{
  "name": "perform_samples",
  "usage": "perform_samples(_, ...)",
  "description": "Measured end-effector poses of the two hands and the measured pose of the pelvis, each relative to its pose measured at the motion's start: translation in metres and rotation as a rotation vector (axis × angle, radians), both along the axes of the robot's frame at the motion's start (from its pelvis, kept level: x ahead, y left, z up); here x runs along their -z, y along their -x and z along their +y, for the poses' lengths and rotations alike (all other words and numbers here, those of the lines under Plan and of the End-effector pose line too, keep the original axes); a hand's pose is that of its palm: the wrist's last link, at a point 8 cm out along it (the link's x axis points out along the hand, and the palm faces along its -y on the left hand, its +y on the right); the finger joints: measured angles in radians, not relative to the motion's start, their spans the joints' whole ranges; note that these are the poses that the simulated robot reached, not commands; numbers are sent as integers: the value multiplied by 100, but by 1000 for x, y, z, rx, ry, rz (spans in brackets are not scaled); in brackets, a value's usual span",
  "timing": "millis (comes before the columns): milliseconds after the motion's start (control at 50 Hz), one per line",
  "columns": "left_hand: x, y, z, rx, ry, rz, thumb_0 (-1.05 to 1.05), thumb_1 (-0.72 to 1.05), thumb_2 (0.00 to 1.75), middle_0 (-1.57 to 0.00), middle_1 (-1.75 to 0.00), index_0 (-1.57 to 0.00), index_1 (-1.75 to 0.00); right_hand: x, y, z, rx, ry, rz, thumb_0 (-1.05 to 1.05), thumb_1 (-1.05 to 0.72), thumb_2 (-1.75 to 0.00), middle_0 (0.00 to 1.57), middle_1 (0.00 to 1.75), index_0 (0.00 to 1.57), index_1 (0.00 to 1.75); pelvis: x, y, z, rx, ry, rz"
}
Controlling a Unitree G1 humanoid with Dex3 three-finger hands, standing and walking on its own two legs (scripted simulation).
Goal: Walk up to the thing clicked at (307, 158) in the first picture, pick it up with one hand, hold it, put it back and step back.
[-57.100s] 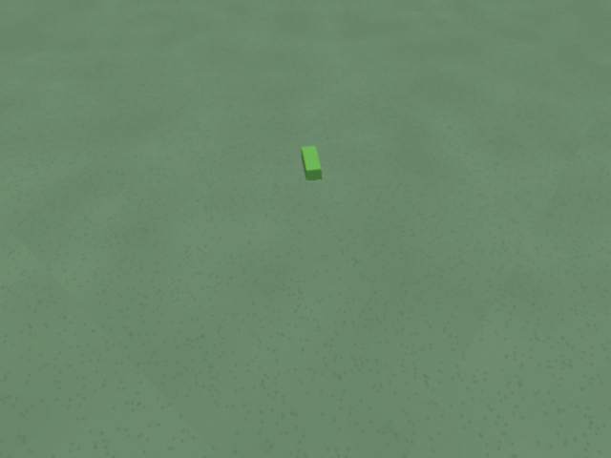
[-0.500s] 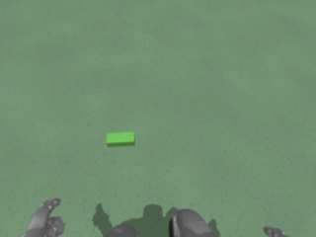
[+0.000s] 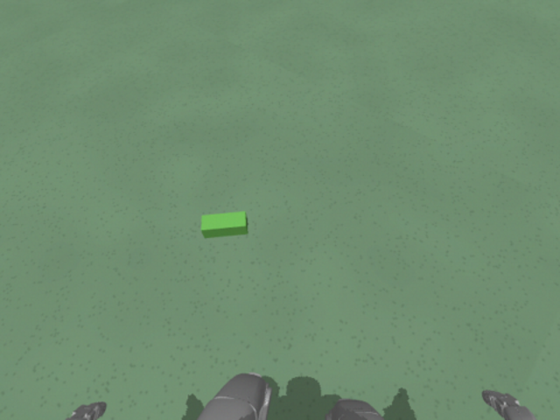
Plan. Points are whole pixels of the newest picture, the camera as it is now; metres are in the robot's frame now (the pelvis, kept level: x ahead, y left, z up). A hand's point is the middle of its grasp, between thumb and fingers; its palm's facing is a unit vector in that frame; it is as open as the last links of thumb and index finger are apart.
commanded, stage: step back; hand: left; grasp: from above
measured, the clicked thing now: (224, 224) +0.85 +0.28 -0.73
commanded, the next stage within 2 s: stand in 1.66 s
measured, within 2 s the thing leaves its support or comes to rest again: neither
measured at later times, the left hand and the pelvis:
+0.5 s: hand out of the picture -0.10 +0.26 -0.15, palm faces -0.02 -0.91 -0.41, open 7.4 cm; pelvis -0.18 -0.02 -0.01, yaw -1 degrees
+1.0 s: hand out of the picture -0.21 +0.27 -0.14, palm faces +0.05 -0.92 -0.39, open 7.4 cm; pelvis -0.25 -0.01 +0.01, yaw +3 degrees
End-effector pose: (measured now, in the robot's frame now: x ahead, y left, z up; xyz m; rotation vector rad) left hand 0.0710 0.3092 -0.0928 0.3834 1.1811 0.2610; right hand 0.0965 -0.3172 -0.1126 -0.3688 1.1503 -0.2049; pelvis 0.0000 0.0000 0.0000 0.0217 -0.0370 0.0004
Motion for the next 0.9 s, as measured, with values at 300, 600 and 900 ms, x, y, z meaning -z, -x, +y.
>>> perform_samples(300,13,77,14,-30,34,-81,1,91,90,-21,-30,-20,-30,-13,118,22,-51,22,72,1,-91,-90,21,30,21,30,-2,108,5,-56,33,-10)
perform_samples(600,9,235,-22,-14,6,42,1,90,90,-21,-30,-20,-30,-2,191,-17,-16,-15,-50,0,-91,-90,20,30,21,30,3,213,-26,22,17,-11)
perform_samples(900,9,294,11,-92,19,19,1,90,90,-21,-30,-20,-30,-4,292,1,-28,-13,95,1,-91,-90,20,30,21,30,-2,251,-8,-67,3,-12)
